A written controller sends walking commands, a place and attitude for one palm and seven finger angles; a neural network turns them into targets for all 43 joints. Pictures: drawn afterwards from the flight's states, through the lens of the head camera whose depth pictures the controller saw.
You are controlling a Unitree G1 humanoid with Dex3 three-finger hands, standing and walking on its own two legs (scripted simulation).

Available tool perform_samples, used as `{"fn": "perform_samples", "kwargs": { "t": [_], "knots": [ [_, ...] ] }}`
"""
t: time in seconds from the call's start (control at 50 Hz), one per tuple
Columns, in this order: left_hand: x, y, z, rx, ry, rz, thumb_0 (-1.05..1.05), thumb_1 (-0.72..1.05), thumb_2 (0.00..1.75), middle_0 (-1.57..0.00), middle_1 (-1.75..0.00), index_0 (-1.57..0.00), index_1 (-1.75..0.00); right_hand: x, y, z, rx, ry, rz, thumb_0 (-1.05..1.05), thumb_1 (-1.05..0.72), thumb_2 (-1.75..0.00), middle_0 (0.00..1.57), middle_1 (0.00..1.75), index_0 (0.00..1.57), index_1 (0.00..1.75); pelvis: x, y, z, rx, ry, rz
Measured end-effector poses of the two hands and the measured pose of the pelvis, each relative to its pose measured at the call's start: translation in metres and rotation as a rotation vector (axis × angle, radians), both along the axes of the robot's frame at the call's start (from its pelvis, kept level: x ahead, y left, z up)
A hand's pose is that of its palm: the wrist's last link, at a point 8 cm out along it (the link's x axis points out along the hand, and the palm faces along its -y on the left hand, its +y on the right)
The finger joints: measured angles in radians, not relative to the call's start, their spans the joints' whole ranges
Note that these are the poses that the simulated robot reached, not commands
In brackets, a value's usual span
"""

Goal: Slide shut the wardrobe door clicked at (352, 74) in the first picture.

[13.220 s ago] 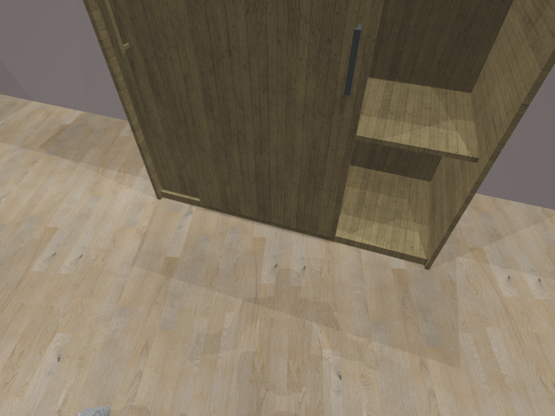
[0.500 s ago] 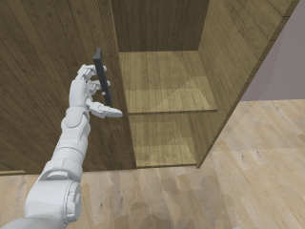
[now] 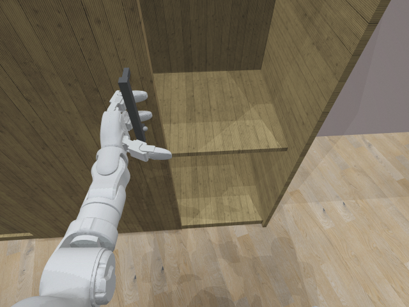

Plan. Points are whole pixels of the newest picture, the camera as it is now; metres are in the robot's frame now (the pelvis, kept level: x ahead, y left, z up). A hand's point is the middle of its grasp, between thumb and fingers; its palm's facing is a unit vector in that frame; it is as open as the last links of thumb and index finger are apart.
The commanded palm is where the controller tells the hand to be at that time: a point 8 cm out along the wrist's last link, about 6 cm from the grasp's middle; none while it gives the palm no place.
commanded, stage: slide the fingers in behind the handle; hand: left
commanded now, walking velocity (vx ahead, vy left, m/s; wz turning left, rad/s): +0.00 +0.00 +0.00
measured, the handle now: (134, 109) +0.50 +0.14 +0.10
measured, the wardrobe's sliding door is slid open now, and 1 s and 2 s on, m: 0.40 0.40 0.40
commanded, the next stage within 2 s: grip the handle and tug to test in 0.44 s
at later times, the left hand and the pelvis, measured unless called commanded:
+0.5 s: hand (145, 130) +0.44 +0.11 +0.10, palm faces +0.06 -1.00 -0.01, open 14.4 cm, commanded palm +0.40 +0.16 +0.10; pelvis +0.01 +0.00 +0.00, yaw +0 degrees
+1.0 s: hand (144, 129) +0.44 +0.11 +0.10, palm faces +0.05 -1.00 -0.01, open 9.7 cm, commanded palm +0.40 +0.16 +0.10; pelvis +0.02 +0.00 +0.01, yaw -1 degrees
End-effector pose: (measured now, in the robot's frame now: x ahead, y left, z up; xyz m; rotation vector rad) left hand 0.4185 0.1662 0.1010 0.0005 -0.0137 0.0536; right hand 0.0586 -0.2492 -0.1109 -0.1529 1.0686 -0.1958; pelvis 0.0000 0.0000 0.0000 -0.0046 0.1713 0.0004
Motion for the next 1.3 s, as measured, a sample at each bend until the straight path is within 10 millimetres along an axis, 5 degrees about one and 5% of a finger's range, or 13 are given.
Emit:
{"fn": "perform_samples", "kwargs": {
  "t": [0.66, 1.3],
  "knots": [
    [-0.005, -0.001, 0.002, 0.005, 0.0, -0.004, -0.01, -0.46, 0.32, -0.24, -1.18, -0.22, -1.16, 0.027, 0.0, 0.007, 0.012, -0.055, -0.002, 0.01, -0.91, -0.9, 0.2, 0.3, 0.2, 0.29, 0.015, -0.001, 0.004, 0.002, -0.012, -0.012],
    [0.0, 0.002, 0.003, 0.002, 0.005, 0.0, 0.01, 0.78, 0.85, -0.36, -1.31, -0.35, -1.3, 0.031, 0.005, 0.007, 0.008, -0.032, 0.006, 0.01, -0.91, -0.9, 0.2, 0.3, 0.2, 0.29, 0.02, 0.004, 0.005, -0.002, -0.009, -0.006]
  ]
}}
